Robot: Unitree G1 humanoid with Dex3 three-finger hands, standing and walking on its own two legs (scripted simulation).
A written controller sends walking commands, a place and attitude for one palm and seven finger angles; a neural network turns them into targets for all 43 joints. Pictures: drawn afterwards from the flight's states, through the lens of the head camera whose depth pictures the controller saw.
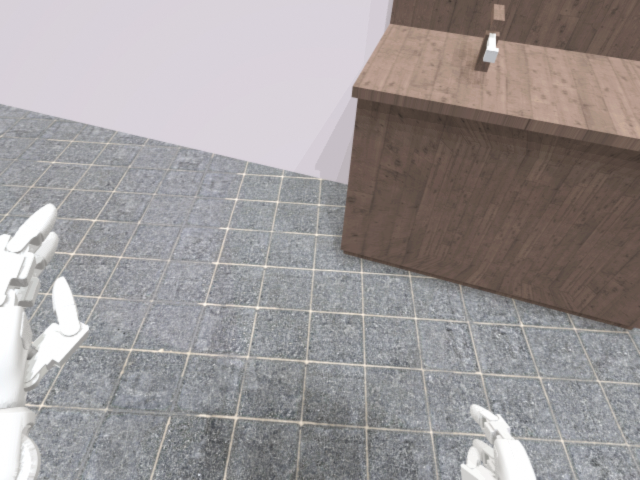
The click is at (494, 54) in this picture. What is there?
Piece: tap's lever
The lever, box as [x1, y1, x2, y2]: [483, 46, 498, 62]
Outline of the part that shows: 487,46 483,60 494,62 498,48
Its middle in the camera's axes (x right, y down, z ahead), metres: +0.43 -0.46 +0.97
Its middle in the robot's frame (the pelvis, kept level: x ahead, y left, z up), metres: +1.07 -0.36 +0.10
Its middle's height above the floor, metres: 0.87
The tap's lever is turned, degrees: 0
